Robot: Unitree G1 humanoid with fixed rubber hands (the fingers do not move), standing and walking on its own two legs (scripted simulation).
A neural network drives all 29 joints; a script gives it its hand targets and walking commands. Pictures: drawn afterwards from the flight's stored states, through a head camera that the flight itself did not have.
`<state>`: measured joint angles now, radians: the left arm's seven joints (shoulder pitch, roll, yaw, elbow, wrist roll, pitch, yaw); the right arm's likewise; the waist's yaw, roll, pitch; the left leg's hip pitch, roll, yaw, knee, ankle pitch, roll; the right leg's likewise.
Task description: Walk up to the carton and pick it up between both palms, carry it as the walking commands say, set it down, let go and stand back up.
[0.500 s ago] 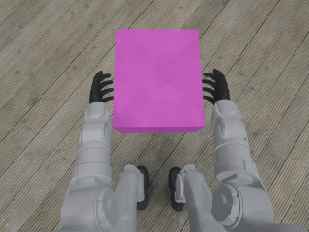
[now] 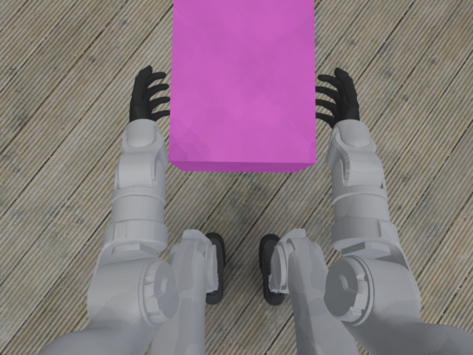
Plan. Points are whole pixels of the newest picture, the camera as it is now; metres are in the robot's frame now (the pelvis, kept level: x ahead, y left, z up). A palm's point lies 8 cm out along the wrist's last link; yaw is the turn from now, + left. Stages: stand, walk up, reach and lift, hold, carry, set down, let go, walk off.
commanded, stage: set down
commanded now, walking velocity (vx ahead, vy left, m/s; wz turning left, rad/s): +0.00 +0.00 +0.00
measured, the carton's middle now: (241, 93) +0.54 +0.02 -0.18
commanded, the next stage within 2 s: none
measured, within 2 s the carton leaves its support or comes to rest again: neither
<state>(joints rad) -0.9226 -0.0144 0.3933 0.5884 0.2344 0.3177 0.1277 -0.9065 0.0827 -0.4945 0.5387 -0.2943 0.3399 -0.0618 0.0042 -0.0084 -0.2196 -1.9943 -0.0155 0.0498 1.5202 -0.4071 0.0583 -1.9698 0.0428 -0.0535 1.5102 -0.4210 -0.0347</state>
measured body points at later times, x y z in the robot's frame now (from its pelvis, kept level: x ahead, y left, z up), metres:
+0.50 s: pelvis +0.00 -0.01 -0.06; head +0.33 +0.01 +0.24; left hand +0.50 +0.18 -0.20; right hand +0.51 -0.14 -0.20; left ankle +0.10 +0.08 -0.51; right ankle +0.10 -0.10 -0.51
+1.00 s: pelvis -0.02 +0.00 -0.11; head +0.37 +0.01 +0.10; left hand +0.53 +0.18 -0.31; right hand +0.55 -0.14 -0.29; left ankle +0.10 +0.09 -0.51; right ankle +0.10 -0.10 -0.51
